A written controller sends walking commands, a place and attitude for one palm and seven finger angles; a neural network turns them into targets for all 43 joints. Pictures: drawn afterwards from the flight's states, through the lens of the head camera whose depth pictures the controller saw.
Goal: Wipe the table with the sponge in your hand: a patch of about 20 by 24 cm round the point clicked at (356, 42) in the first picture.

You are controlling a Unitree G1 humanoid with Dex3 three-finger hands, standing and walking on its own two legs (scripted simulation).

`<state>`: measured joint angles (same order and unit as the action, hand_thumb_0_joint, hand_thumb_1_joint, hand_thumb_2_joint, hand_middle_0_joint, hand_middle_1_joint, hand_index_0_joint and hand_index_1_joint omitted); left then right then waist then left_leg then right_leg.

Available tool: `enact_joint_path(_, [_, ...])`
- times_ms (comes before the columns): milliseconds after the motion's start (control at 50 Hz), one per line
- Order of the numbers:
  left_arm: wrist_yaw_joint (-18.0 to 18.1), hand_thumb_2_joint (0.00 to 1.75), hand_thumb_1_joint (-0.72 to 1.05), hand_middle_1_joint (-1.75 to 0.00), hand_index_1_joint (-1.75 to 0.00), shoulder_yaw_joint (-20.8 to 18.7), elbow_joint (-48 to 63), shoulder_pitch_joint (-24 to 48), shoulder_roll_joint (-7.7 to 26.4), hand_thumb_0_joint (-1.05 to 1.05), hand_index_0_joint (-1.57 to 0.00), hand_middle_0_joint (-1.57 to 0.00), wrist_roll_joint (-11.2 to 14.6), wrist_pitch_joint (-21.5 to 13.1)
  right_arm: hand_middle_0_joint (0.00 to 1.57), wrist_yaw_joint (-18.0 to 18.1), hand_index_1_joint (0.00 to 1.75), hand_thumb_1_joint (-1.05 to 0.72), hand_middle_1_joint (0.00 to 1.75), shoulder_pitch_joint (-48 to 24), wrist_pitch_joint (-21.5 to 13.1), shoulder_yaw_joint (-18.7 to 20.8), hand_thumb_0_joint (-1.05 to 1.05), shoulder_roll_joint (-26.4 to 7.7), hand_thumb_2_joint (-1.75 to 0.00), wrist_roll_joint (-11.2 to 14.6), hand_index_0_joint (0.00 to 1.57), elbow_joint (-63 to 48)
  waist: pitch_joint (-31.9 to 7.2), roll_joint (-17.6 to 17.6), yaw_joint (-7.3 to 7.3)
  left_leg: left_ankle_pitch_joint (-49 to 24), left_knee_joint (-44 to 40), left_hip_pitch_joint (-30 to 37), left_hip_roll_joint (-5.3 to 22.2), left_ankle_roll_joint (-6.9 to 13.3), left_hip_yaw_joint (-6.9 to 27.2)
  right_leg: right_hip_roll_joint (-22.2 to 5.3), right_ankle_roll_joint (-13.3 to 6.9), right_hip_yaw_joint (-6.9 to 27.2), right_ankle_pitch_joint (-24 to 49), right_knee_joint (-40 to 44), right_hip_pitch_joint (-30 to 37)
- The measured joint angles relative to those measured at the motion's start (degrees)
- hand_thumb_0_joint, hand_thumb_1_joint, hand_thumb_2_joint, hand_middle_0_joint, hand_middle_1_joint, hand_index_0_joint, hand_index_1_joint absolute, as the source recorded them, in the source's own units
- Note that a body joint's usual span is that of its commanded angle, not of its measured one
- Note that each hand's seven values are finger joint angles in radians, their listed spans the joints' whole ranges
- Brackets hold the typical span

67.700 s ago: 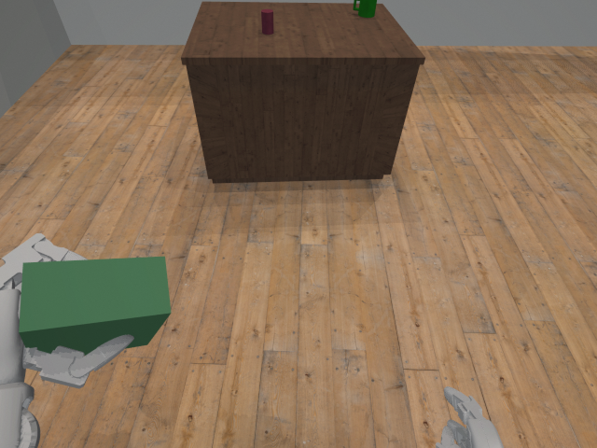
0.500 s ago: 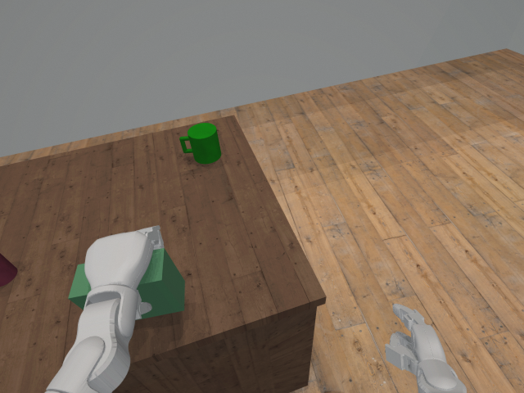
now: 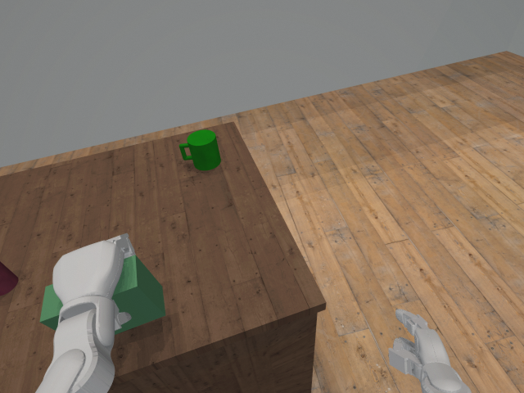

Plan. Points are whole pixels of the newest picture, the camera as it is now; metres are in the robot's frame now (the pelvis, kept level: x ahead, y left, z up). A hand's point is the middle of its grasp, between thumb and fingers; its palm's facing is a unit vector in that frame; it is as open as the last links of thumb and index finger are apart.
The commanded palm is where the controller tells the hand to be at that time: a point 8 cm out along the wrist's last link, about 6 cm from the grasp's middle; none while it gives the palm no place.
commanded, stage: move the sponge above the wiping area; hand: left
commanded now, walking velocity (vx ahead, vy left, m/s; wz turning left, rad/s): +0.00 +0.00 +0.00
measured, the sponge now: (114, 306) +0.22 +0.29 +0.01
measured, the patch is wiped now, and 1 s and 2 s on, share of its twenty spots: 0.00 0.00 0.00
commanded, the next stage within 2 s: lower the sponge onto the table in 1.22 s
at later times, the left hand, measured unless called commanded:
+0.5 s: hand (117, 298) +0.22 +0.28 +0.04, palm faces -0.06 -0.14 -0.99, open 9.7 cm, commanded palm +0.20 +0.25 +0.12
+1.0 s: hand (134, 309) +0.22 +0.25 +0.03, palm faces -0.11 -0.19 -0.97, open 9.7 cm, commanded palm +0.20 +0.25 +0.12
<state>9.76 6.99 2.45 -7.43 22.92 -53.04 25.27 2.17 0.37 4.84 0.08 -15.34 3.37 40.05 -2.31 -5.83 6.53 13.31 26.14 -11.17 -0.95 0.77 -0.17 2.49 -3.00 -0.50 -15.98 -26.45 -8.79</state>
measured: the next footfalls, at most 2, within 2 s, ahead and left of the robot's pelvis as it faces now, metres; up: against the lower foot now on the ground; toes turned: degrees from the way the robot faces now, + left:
none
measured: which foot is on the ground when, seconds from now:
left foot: down 0.00-1.00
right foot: down 0.00-1.00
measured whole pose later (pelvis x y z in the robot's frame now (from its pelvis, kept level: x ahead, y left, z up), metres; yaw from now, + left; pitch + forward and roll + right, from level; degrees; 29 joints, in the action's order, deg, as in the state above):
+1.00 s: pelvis +0.00 +0.00 +0.00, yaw +0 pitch -1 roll +1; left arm 2.2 10.9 2.4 -9.5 21.2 -51.8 27.8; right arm 1.7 -0.1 6.1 -1.1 -15.8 3.0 37.7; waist -1.7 -5.6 5.5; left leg 12.9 25.6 -11.2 -1.0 0.7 0.0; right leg 2.5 -3.2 -0.5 -15.9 -26.4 -9.0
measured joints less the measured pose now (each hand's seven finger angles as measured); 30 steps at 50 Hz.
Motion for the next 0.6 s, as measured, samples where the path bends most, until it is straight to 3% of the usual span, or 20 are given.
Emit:
enact_joint_path(60, [-2.33,1.06,-0.51,-1.41,-1.41,0.84,-2.71,2.19,-1.04,0.00,-0.79,-0.79,1.39,3.71,0.19,0.06,0.30,-0.90,0.30,-0.89,0.39,-0.73,0.01,0.23,-0.89,0.66,0.20,-0.14,-0.06,-0.34,-0.76,-0.79,-0.76,-0.16,-0.38,0.15,0.31,-0.38,0.17,-0.32,0.32,0.21,-0.28])
enact_joint_path(100, [-4.47,1.06,-0.51,-1.41,-1.41,2.58,-3.70,2.83,-1.74,0.00,-0.79,-0.79,1.40,4.37,0.20,0.00,0.30,-0.90,0.30,-1.12,0.35,-1.12,0.01,0.36,-0.89,0.58,0.20,-0.80,0.10,-0.34,-1.11,-1.13,-0.92,-0.49,-0.59,0.26,0.48,-0.58,0.24,-0.51,0.41,0.09,-0.67])
enact_joint_path(180, [-6.62,1.06,-0.51,-1.41,-1.41,5.74,-2.63,2.20,-2.66,0.00,-0.79,-0.79,0.03,0.82,0.20,-0.02,0.30,-0.90,0.30,-0.81,-0.08,-1.37,0.01,0.85,-0.89,-0.36,0.20,-1.96,0.52,0.29,-0.96,-1.17,-0.68,-0.91,-0.56,0.31,0.26,-0.56,0.21,-0.31,0.42,-0.37,-1.26])
enact_joint_path(240, [-4.76,1.06,-0.51,-1.40,-1.41,6.11,-0.92,1.32,-2.40,0.00,-0.80,-0.79,-1.78,-3.18,0.20,0.03,0.30,-0.90,0.30,-0.38,-0.23,-1.31,0.01,1.36,-0.89,-1.12,0.20,-1.76,0.54,0.75,-0.36,-0.82,-0.45,-0.56,-0.18,0.17,-0.28,-0.19,0.02,0.27,0.45,-0.39,-1.05])
enact_joint_path(280, [-2.57,1.06,-0.52,-1.40,-1.41,5.53,-0.46,1.45,-1.83,0.00,-0.80,-0.79,-2.88,-3.81,0.20,-0.09,0.30,-0.90,0.30,-0.13,-0.13,-1.20,0.01,1.57,-0.89,-1.10,0.20,-1.37,0.36,0.77,-0.10,-0.62,-0.37,-0.25,0.05,0.05,-0.57,0.04,-0.09,0.57,0.48,-0.32,-0.78])
enact_joint_path(380, [0.20,1.06,-0.52,-1.40,-1.41,2.01,-2.38,3.31,-1.35,0.00,-0.80,-0.79,-0.98,1.48,0.20,-0.68,0.30,-0.90,0.30,-0.59,0.81,-1.34,0.01,1.23,-0.89,0.06,0.20,0.24,-0.01,0.06,-0.42,-0.91,-1.17,0.74,0.13,-0.06,-0.68,0.12,-0.06,0.74,0.77,0.40,0.13])
enact_joint_path(480, [-4.31,1.06,-0.51,-1.41,-1.41,1.93,-5.43,3.71,-1.22,0.00,-0.79,-0.79,1.21,7.14,0.20,-0.47,0.30,-0.90,0.30,-1.06,1.60,-1.73,0.01,0.11,-0.89,0.87,0.20,-0.14,0.22,-0.14,-1.35,-1.45,-1.55,0.36,-0.27,0.07,0.11,-0.25,0.06,-0.06,0.83,0.54,-0.04])
enact_joint_path(540, [-7.31,1.06,-0.51,-1.41,-1.41,3.92,-4.49,2.56,-1.50,0.00,-0.79,-0.79,1.43,4.73,0.20,-0.04,0.30,-0.90,0.30,-0.59,0.79,-1.33,0.01,-0.51,-0.89,0.31,0.20,-1.30,0.93,0.17,-1.22,-1.39,-1.06,-0.21,-0.43,0.18,0.60,-0.38,0.06,-0.56,0.67,0.26,-0.37])
enact_joint_path(600, [-7.23,1.06,-0.51,-1.41,-1.41,5.73,-2.11,1.10,-1.76,0.00,-0.80,-0.79,0.16,-1.40,0.20,0.50,0.30,-0.90,0.30,0.14,-0.61,-0.62,0.01,-0.56,-0.89,-0.70,0.20,-1.73,1.28,0.47,-0.49,-0.95,-0.34,-0.50,-0.32,0.18,0.62,-0.26,-0.01,-0.58,0.50,-0.01,-0.47])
